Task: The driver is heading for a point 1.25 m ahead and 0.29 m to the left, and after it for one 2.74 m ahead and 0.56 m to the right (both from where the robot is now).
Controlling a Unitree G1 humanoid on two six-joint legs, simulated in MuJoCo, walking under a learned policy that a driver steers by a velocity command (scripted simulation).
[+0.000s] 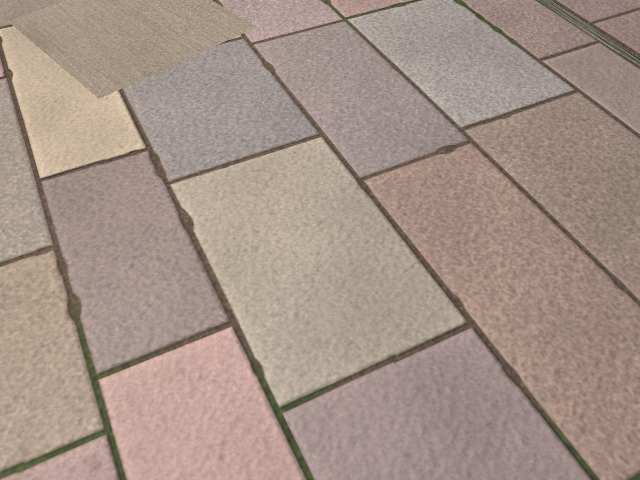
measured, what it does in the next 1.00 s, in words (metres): goes down, turning left: left foot 0.04 m lower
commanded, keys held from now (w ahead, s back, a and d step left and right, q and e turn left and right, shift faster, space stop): no key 0.04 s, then w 0.32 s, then w+q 0.60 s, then w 0.04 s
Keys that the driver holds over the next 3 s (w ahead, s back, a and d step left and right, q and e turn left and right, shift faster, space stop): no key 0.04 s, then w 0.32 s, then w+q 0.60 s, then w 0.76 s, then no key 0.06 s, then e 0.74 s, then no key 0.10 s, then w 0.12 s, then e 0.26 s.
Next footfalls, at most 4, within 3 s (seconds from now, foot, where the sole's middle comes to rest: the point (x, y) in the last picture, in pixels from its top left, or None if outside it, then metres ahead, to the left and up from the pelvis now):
0.78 left None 0.42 0.13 -0.82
1.24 right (302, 367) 0.79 0.07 -0.82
1.78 left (174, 314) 0.95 0.40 -0.82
2.30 right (261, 278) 1.06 0.18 -0.82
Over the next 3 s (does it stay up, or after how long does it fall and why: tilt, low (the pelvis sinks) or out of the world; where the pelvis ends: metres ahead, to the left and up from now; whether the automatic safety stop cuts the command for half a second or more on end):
stays up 1.03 0.30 -0.04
